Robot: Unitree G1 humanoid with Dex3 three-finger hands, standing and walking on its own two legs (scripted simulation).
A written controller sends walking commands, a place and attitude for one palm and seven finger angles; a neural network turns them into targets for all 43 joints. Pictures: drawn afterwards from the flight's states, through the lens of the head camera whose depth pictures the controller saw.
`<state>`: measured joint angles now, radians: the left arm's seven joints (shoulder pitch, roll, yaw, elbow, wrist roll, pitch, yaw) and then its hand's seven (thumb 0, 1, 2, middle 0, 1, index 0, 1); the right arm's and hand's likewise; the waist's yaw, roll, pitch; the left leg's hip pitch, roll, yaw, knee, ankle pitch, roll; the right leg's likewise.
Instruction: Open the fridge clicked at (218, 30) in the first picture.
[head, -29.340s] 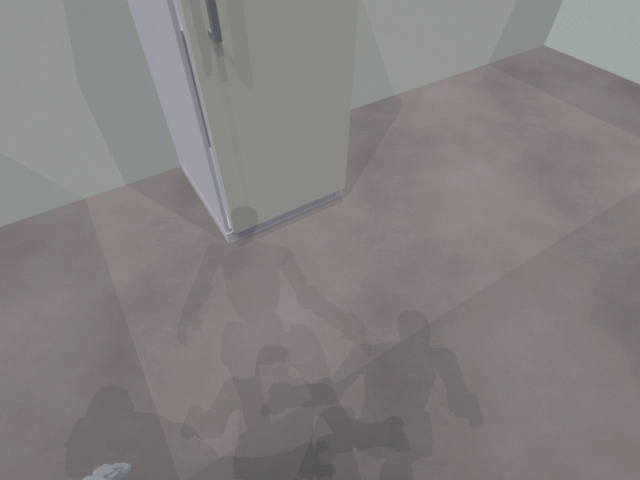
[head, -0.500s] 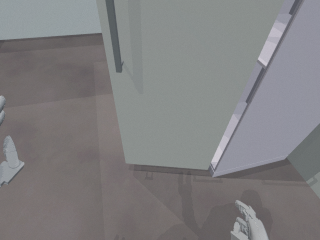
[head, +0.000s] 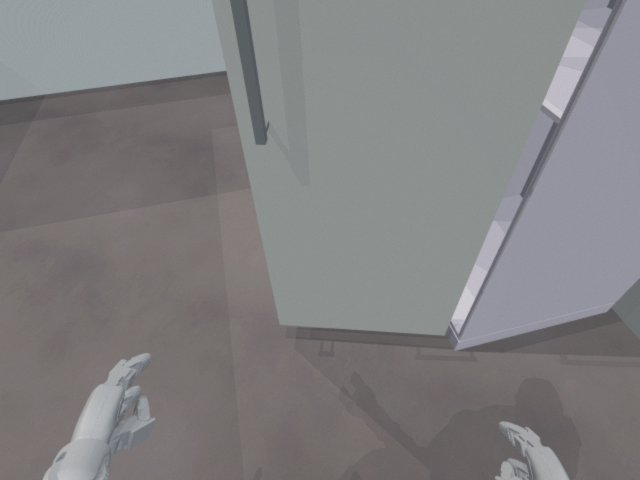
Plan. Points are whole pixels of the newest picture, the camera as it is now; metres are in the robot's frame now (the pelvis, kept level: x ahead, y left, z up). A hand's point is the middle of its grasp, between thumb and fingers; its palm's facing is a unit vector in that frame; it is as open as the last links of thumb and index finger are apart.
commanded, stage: let the arm hang, fingers relaxed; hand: left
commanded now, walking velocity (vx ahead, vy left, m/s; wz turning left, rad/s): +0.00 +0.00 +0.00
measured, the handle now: (246, 24) +0.67 +0.14 +0.27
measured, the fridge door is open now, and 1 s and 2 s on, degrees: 71 71 71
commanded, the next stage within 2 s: look to check the result in 0.94 s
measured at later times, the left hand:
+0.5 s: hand out of the picture -0.08 +0.19 -0.16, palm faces +0.02 -0.98 -0.21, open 7.3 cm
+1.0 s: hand out of the picture +0.02 +0.17 -0.16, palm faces +0.01 -0.98 -0.19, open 7.3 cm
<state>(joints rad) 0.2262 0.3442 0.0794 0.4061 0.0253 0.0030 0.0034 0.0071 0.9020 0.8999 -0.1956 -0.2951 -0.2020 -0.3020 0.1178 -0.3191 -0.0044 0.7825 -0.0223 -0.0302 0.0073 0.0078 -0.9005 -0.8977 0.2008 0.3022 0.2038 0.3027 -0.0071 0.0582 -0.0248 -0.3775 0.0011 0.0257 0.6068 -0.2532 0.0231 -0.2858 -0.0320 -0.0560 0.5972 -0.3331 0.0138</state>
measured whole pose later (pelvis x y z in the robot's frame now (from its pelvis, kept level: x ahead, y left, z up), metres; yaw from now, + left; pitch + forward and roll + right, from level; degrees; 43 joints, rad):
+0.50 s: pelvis -0.02 +0.00 +0.01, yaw +0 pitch +0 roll -1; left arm 0.35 0.18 0.01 1.16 0.02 0.02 0.02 0.01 0.92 0.90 -0.20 -0.29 -0.20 -0.30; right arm 0.32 -0.14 -0.01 1.10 -0.02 0.03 -0.03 0.01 -0.90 -0.90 0.20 0.30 0.20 0.30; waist 0.00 0.03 0.04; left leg -0.32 0.01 0.02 0.48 -0.17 0.02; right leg -0.22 -0.02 -0.06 0.45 -0.24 0.01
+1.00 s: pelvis +0.00 +0.00 +0.01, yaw +0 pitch +0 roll -1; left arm 0.23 0.16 0.01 1.12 0.01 0.00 0.02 0.01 0.92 0.90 -0.20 -0.29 -0.20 -0.30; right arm 0.26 -0.15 -0.01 1.11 -0.03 0.01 -0.03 0.00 -0.91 -0.90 0.20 0.30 0.20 0.30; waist -0.01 0.01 0.03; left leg -0.27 0.01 0.03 0.45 -0.18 0.02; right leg -0.18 -0.02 -0.06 0.43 -0.25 0.01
